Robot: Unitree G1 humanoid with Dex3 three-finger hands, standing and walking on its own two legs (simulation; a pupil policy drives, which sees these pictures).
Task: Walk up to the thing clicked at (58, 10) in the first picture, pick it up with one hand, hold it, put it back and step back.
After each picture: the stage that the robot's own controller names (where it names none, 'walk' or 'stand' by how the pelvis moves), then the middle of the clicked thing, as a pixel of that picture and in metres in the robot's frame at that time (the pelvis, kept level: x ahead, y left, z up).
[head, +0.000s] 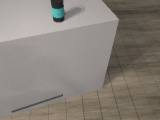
stand; (58, 10) +0.81 +0.15 +0.04
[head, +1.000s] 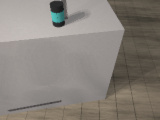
rise first; (57, 14) +0.73 +0.16 +0.06
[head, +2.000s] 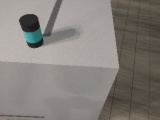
stand; (32, 31) +0.51 +0.23 +0.08
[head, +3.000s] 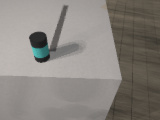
stand; (40, 47) +0.50 +0.19 +0.05
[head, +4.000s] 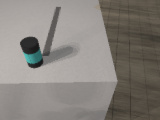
stand; (32, 53) +0.48 +0.21 +0.05
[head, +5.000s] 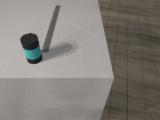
stand; (32, 49) +0.50 +0.22 +0.04
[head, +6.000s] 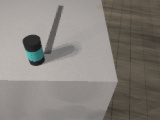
stand; (34, 50) +0.49 +0.21 +0.04
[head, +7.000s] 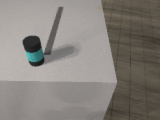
stand; (34, 51) +0.49 +0.21 +0.04
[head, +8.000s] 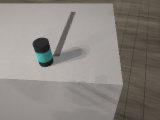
rise first; (43, 52) +0.50 +0.22 +0.05
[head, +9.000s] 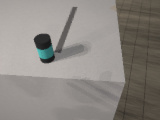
go down; (45, 48) +0.50 +0.21 +0.05
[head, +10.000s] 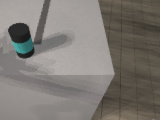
go down; (22, 41) +0.49 +0.20 +0.06
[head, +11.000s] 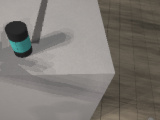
approach; (20, 40) +0.49 +0.20 +0.07
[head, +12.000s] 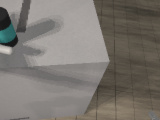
close in; (2, 29) +0.49 +0.22 +0.10
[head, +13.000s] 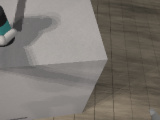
lift; out of the picture +0.50 +0.22 +0.10
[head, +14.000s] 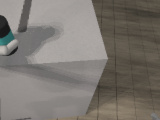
lift; (1, 36) +0.47 +0.22 +0.10
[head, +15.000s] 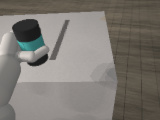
lift; (31, 43) +0.34 +0.15 +0.25
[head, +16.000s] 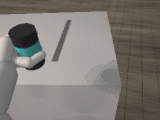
hold; (28, 47) +0.33 +0.16 +0.24
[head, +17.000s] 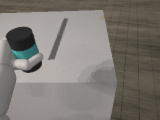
hold; (25, 50) +0.34 +0.17 +0.23
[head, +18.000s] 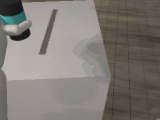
crouch; (14, 18) +0.45 +0.20 +0.25
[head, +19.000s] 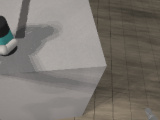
lower; (1, 36) +0.48 +0.22 +0.08
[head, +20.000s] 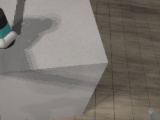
lower; out of the picture +0.49 +0.22 +0.10
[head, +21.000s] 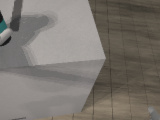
lower; out of the picture +0.50 +0.23 +0.10
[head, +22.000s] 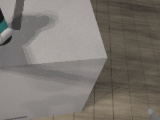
lower; out of the picture +0.50 +0.23 +0.11
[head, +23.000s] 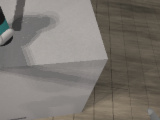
loosen; out of the picture +0.50 +0.23 +0.11
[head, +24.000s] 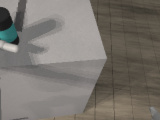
withdraw; (3, 29) +0.49 +0.21 +0.10
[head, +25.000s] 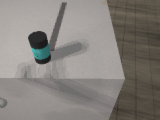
sink last; (40, 48) +0.48 +0.19 +0.08
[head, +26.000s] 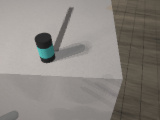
stand; (45, 48) +0.50 +0.20 +0.06
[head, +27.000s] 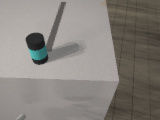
stand; (37, 49) +0.48 +0.20 +0.05
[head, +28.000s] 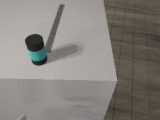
stand; (37, 50) +0.48 +0.21 +0.05
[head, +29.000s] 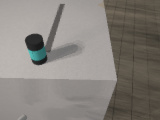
stand; (37, 49) +0.48 +0.21 +0.05
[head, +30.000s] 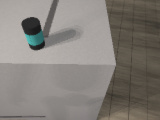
walk; (34, 34) +0.52 +0.20 +0.06
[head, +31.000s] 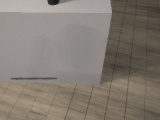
walk; out of the picture +0.85 +0.21 +0.06
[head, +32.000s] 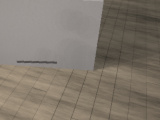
stand; out of the picture +1.19 +0.17 +0.06
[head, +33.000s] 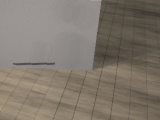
stand; out of the picture +1.13 +0.19 +0.05
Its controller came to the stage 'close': yes
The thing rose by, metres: 0.21
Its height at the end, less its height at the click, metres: +0.00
